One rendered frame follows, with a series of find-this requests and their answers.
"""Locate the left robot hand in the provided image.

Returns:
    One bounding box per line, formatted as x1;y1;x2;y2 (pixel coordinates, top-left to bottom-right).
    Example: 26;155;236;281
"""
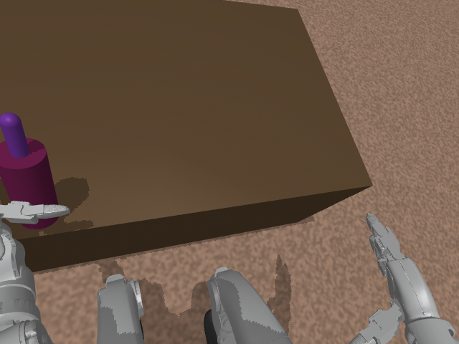
0;201;70;224

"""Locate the right robot foot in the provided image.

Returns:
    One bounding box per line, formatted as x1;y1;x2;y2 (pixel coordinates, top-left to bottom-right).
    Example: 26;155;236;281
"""
204;309;218;344

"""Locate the right robot arm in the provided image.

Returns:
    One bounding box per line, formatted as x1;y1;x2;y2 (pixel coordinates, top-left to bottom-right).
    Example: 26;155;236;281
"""
404;317;459;344

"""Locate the right robot hand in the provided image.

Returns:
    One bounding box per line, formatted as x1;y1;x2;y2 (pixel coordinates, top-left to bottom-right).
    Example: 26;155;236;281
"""
349;213;440;344

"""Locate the bottle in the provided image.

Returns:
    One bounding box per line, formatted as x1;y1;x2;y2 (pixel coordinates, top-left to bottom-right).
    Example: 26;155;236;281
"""
0;113;59;229

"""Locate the left robot arm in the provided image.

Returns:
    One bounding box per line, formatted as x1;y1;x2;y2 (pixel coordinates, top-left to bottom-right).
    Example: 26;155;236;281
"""
0;222;54;344

